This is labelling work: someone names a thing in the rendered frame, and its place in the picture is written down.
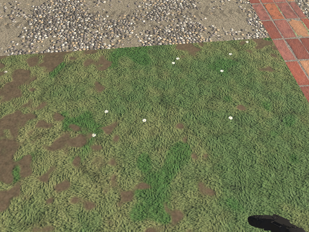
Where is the right robot hand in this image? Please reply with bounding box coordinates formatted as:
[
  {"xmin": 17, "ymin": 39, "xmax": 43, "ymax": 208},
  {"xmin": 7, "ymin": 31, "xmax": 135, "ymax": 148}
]
[{"xmin": 247, "ymin": 214, "xmax": 306, "ymax": 232}]

